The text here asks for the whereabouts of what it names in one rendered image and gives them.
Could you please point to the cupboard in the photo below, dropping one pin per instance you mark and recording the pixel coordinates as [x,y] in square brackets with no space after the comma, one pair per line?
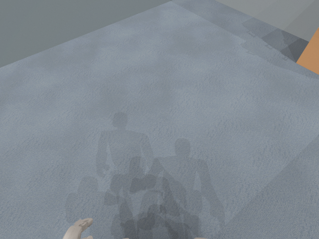
[310,56]

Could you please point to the robot left hand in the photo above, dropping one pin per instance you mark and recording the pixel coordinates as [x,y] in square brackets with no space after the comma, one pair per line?
[74,232]

